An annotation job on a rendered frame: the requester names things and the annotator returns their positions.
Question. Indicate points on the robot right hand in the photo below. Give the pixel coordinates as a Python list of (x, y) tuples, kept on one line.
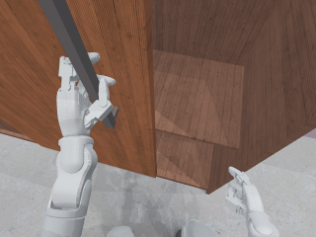
[(247, 198)]

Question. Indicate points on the robot thigh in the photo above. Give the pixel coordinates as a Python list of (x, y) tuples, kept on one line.
[(196, 229), (121, 231)]

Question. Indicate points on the wardrobe door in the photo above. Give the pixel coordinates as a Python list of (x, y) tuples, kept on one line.
[(121, 32), (6, 126)]

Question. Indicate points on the robot left hand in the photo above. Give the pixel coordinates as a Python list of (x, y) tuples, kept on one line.
[(73, 102)]

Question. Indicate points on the robot right forearm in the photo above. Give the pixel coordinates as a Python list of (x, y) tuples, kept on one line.
[(259, 224)]

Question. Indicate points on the handle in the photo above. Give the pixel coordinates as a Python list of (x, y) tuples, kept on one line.
[(62, 22)]

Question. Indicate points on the robot left forearm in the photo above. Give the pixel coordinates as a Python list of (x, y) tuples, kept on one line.
[(70, 195)]

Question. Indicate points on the robot left thigh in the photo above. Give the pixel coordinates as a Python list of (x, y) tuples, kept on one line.
[(121, 231)]

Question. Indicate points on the robot right thigh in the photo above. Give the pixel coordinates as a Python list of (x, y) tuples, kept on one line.
[(196, 229)]

